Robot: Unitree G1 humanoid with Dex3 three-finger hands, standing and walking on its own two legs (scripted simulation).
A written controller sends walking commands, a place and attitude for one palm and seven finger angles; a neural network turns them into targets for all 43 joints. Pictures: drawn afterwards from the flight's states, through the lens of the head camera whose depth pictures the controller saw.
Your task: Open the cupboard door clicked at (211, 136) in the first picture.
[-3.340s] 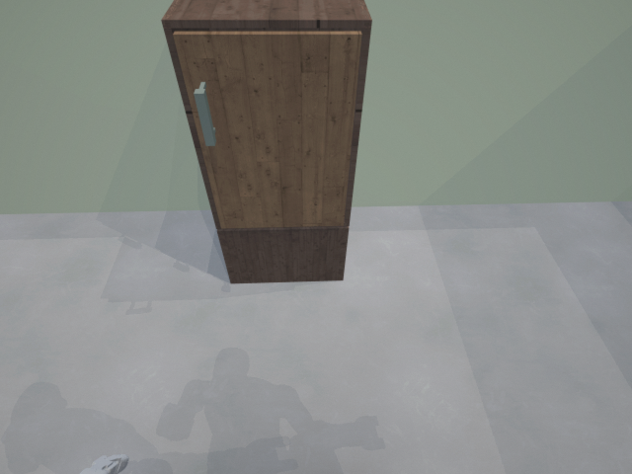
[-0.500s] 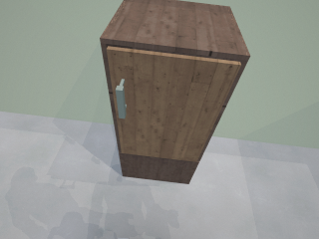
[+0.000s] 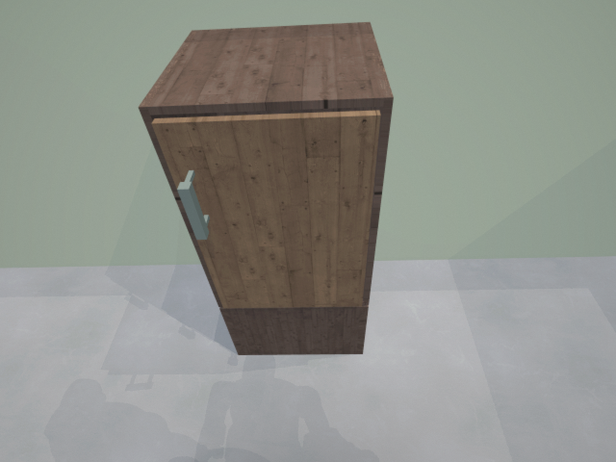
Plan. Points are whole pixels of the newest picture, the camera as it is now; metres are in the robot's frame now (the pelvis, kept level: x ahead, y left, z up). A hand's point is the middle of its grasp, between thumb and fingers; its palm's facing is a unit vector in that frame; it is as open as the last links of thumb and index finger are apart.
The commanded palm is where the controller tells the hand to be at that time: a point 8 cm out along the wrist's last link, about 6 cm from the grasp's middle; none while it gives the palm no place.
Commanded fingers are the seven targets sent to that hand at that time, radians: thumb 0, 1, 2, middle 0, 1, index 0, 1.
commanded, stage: come to a stop and stand still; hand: left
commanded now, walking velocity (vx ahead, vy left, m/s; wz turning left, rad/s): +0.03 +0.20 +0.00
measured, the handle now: (196, 205) +0.58 +0.26 -0.01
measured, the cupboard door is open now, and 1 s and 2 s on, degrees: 0 0 0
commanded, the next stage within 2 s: look again from close up in 0.74 s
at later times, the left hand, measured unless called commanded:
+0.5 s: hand out of the picture -0.04 +0.23 -0.18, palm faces +0.09 -0.98 -0.17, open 7.4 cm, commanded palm none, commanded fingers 0.00 0.90 0.90 -0.20 -0.30 -0.20 -0.30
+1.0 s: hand out of the picture -0.01 +0.23 -0.18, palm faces +0.01 -0.98 -0.22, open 7.4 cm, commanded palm none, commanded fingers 0.00 0.90 0.90 -0.20 -0.30 -0.20 -0.30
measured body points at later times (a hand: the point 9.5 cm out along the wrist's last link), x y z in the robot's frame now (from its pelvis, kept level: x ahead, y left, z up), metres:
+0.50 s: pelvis -0.01 +0.06 +0.00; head -0.01 +0.07 +0.45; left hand -0.04 +0.28 -0.17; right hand +0.03 -0.18 -0.15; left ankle -0.04 +0.16 -0.74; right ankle +0.00 -0.09 -0.74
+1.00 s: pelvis -0.02 +0.06 -0.01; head -0.01 +0.05 +0.44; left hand -0.01 +0.28 -0.16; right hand -0.02 -0.16 -0.17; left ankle -0.04 +0.16 -0.74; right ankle +0.00 -0.09 -0.74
